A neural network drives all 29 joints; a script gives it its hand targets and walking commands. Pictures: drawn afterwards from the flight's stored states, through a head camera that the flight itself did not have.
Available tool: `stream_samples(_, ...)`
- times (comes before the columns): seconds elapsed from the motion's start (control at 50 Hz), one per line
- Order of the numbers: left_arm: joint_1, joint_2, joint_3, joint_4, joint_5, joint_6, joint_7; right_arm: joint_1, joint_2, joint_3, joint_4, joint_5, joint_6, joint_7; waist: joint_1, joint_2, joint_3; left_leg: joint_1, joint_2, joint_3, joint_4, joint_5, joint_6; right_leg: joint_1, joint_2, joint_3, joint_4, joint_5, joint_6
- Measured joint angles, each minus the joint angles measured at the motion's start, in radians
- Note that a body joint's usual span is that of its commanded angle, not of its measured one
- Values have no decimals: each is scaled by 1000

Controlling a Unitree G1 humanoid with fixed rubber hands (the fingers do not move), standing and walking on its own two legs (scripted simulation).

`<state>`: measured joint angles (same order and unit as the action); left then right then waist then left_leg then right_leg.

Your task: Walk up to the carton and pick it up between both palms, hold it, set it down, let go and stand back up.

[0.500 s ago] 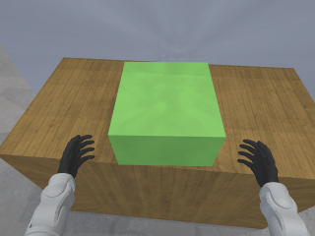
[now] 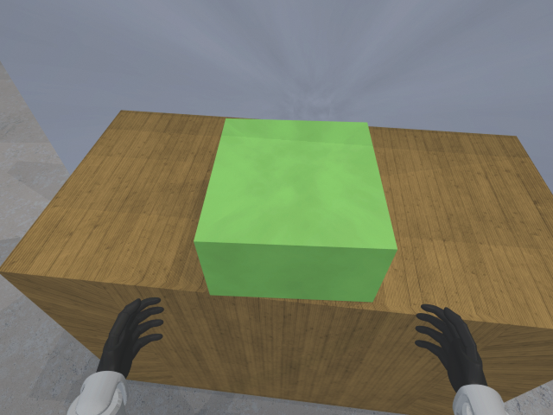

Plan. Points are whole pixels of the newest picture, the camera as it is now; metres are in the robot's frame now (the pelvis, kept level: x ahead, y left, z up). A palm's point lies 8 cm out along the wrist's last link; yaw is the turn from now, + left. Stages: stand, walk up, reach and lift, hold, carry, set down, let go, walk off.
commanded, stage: set down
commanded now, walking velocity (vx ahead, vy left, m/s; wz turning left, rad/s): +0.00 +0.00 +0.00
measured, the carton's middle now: (293, 203) +0.49 +0.01 +0.00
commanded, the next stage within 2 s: let go in 0.52 s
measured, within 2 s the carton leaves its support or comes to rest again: neither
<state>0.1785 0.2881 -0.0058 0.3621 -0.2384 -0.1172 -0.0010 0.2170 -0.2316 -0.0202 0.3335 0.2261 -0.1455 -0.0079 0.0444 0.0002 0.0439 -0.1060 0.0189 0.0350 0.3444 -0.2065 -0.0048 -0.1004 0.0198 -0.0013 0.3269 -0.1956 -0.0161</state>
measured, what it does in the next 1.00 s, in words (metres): stands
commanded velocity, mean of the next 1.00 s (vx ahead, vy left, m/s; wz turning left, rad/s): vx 0.00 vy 0.00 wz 0.00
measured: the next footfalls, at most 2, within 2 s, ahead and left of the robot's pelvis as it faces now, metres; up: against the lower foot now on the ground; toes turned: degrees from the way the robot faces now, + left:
none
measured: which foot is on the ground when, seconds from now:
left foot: down 0.00-1.00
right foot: down 0.00-1.00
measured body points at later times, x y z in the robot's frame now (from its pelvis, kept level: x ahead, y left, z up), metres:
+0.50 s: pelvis +0.01 +0.01 +0.00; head +0.02 +0.01 +0.45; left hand +0.18 +0.24 -0.06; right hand +0.18 -0.23 -0.06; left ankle -0.01 +0.12 -0.75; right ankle -0.01 -0.11 -0.75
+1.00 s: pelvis +0.00 +0.00 +0.00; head +0.01 +0.00 +0.45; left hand +0.16 +0.23 -0.09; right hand +0.15 -0.22 -0.10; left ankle -0.01 +0.12 -0.75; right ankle -0.01 -0.11 -0.75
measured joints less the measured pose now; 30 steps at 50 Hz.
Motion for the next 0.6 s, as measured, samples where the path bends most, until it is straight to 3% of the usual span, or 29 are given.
stream_samples(0.18,11,-5,-20,5,15,34,11,-9,7,1,69,-38,5,10,-9,10,5,9,-7,4,11,-13,8,10,-7,7,6,-8,8)
stream_samples(0.36,51,-40,-11,11,83,100,11,26,-1,2,141,-75,-6,29,-10,19,10,40,-6,14,-2,-20,11,41,-5,19,-17,-6,12)
stream_samples(0.6,74,-59,1,72,143,132,13,32,35,0,232,-140,-42,26,-3,-3,35,42,1,15,-4,-16,3,38,3,19,-11,-5,5)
